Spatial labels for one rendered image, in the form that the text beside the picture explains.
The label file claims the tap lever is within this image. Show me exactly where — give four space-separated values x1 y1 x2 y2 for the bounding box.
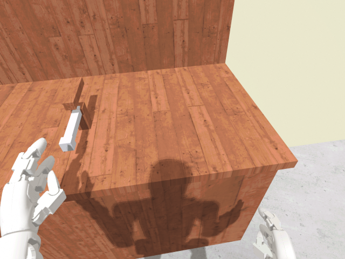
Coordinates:
59 106 82 152

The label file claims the robot left forearm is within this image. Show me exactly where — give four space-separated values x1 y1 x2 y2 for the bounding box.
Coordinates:
0 230 44 259

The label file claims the robot left hand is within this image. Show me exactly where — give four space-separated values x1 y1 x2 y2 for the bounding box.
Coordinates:
0 138 66 237

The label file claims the counter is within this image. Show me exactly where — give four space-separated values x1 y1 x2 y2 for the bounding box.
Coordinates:
0 0 298 259

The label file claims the robot right hand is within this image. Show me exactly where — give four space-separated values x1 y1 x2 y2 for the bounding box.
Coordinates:
253 207 296 259

